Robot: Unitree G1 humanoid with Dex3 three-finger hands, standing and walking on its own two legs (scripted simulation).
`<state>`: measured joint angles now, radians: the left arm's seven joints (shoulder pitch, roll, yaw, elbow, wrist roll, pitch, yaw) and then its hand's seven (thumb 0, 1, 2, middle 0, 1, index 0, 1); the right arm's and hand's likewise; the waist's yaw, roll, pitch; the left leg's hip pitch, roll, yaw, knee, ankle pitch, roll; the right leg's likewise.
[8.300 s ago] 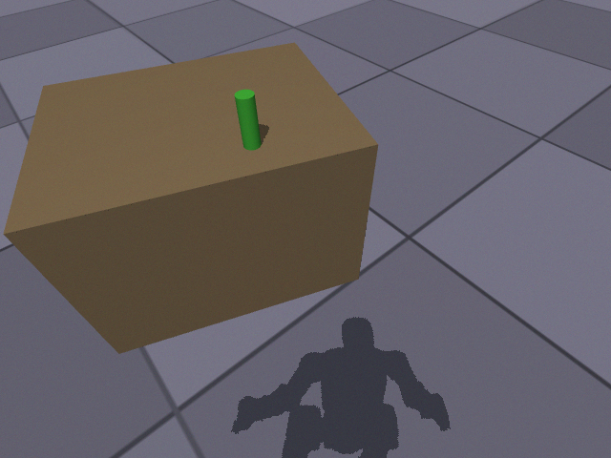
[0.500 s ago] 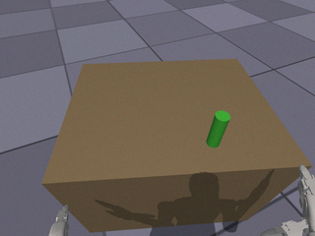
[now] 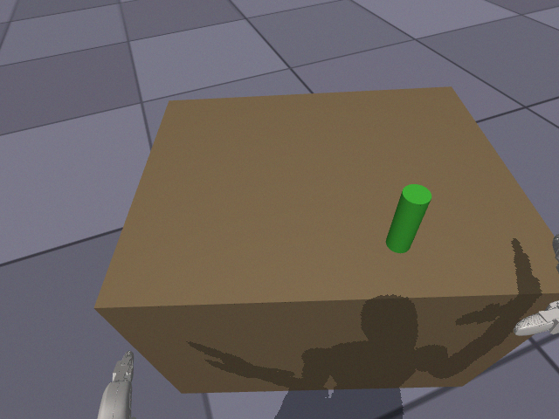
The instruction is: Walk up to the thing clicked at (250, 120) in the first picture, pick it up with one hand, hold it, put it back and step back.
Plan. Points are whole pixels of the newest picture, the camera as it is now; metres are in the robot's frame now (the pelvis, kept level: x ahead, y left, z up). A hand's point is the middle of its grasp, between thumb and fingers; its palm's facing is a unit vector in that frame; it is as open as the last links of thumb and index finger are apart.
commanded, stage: go down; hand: right
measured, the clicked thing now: (406, 220) +0.48 -0.21 -0.04
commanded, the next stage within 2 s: none
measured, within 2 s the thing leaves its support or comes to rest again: neither
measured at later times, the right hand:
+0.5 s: hand (557, 259) +0.32 -0.35 +0.06, palm faces +0.21 +0.98 +0.00, open 17.3 cm
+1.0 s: hand out of the picture +0.36 -0.38 +0.06, palm faces +0.17 +0.98 +0.02, open 17.6 cm
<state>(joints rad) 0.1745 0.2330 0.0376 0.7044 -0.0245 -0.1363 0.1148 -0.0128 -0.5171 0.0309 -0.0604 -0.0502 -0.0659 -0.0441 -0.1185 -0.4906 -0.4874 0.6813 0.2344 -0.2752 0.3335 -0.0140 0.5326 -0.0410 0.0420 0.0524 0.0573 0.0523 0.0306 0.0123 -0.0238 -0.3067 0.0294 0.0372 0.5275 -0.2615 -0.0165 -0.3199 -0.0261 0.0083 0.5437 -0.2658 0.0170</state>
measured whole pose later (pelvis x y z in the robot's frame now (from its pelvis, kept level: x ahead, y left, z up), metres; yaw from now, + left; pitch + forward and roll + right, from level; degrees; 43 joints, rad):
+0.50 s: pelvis +0.01 -0.01 -0.01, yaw +0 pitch +6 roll +2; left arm 0.20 0.23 -0.01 0.66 -0.01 -0.20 0.15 -0.01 -0.52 0.04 -0.07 -0.06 -0.07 -0.05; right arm -0.27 -0.58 -0.56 0.88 0.30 -0.33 0.50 -0.02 0.49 -0.05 0.04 0.05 0.05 0.05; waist 0.04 0.03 -0.08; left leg -0.42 0.02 0.04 0.61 -0.30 -0.03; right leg -0.45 -0.03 0.01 0.67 -0.33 0.01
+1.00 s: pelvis +0.00 -0.01 -0.03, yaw +1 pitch +13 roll +3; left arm 0.25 0.27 -0.06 0.55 0.00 -0.22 0.15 -0.01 -0.53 0.06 -0.06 -0.06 -0.06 -0.05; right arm -0.47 -0.76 -0.66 1.06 0.28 -0.30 0.62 -0.02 0.57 -0.04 0.04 0.05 0.05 0.05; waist 0.09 0.03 -0.09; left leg -0.64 0.01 0.04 0.77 -0.36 -0.03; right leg -0.69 -0.05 0.02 0.86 -0.40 0.01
